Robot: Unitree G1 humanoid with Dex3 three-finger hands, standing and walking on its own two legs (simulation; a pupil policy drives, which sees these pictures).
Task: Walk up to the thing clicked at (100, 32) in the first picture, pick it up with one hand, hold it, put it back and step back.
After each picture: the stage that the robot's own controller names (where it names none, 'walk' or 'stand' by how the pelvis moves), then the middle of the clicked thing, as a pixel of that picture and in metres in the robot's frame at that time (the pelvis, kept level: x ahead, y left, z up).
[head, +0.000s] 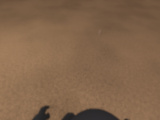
stand; (99, 32) +2.35 -0.25 -0.72
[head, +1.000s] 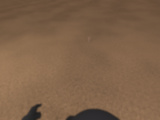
walk; (89, 39) +2.22 +0.16 -0.69
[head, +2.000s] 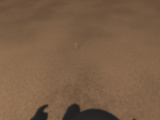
walk; (76, 45) +1.56 +0.46 -0.71
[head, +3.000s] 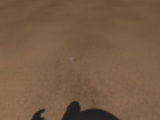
walk; (72, 60) +1.08 +0.42 -0.72
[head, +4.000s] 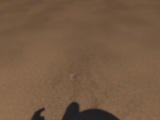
walk; (71, 77) +0.71 +0.34 -0.72
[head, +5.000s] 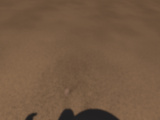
walk; (66, 92) +0.46 +0.24 -0.69
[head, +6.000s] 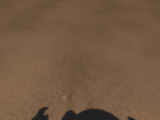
stand; (65, 98) +0.34 +0.29 -0.71
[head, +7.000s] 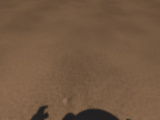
stand; (65, 101) +0.32 +0.26 -0.72
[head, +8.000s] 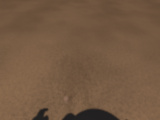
stand; (66, 99) +0.35 +0.26 -0.73
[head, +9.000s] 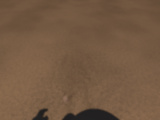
stand; (65, 99) +0.34 +0.27 -0.73
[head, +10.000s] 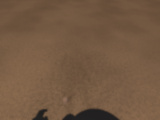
stand; (65, 100) +0.33 +0.27 -0.73
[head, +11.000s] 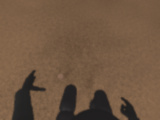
go down; (61, 77) +0.37 +0.29 -0.53
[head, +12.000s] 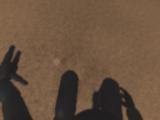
go down; (57, 63) +0.40 +0.32 -0.31
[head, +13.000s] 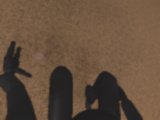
close in; (40, 58) +0.38 +0.35 -0.25
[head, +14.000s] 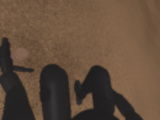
close; (18, 56) +0.37 +0.34 -0.21
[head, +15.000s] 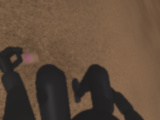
close; (27, 59) +0.37 +0.28 -0.24
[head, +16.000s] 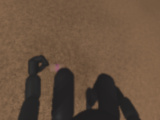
lift; (57, 67) +0.36 +0.24 -0.30
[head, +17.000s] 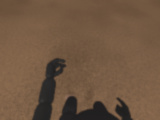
close; (70, 97) +0.28 +0.17 -0.63
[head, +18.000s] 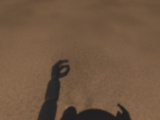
hold; (69, 107) +0.22 +0.17 -0.70
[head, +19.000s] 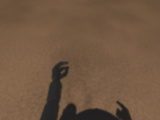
stand; (69, 107) +0.20 +0.17 -0.70
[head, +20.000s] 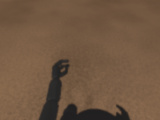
hold; (70, 108) +0.19 +0.16 -0.70
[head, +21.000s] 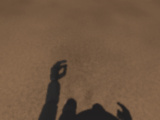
stand; (69, 101) +0.22 +0.17 -0.67
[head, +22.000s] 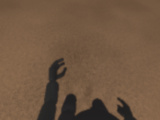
stand; (68, 98) +0.23 +0.17 -0.63
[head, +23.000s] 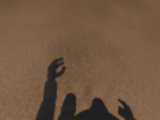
stand; (68, 97) +0.23 +0.17 -0.63
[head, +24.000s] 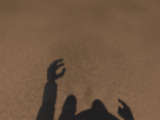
stand; (69, 97) +0.25 +0.17 -0.65
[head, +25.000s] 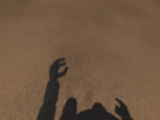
stand; (69, 101) +0.23 +0.17 -0.65
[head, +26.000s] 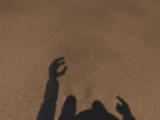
stand; (68, 98) +0.24 +0.17 -0.64
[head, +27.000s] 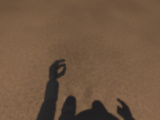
stand; (68, 98) +0.24 +0.18 -0.64
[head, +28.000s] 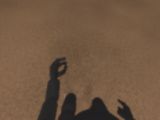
stand; (68, 95) +0.24 +0.18 -0.63
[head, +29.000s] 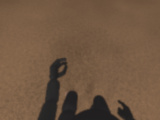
close; (69, 93) +0.25 +0.18 -0.61
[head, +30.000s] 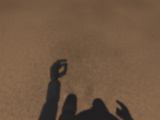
stand; (69, 96) +0.25 +0.18 -0.63
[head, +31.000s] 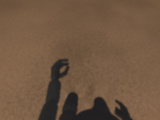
close; (70, 95) +0.25 +0.17 -0.62
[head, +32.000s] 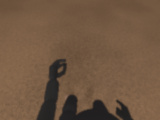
close; (69, 97) +0.25 +0.17 -0.63
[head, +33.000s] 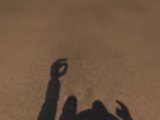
close; (69, 97) +0.25 +0.18 -0.64
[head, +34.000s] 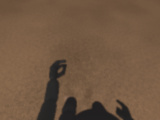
stand; (69, 98) +0.25 +0.18 -0.66
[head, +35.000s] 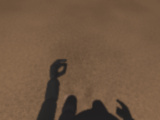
close; (69, 96) +0.26 +0.18 -0.64
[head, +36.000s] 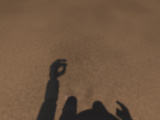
close; (69, 97) +0.25 +0.18 -0.65
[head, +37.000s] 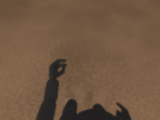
close; (69, 100) +0.25 +0.18 -0.66
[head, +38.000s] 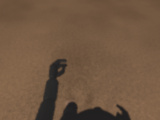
close; (70, 102) +0.24 +0.17 -0.68
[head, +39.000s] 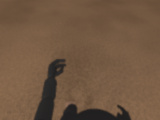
close; (70, 104) +0.24 +0.17 -0.69
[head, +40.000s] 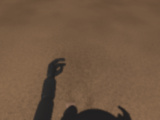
close; (70, 105) +0.24 +0.17 -0.70
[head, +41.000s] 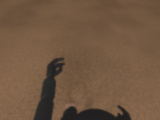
close; (70, 105) +0.25 +0.17 -0.71
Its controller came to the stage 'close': yes
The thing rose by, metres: 0.01
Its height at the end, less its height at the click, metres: -0.02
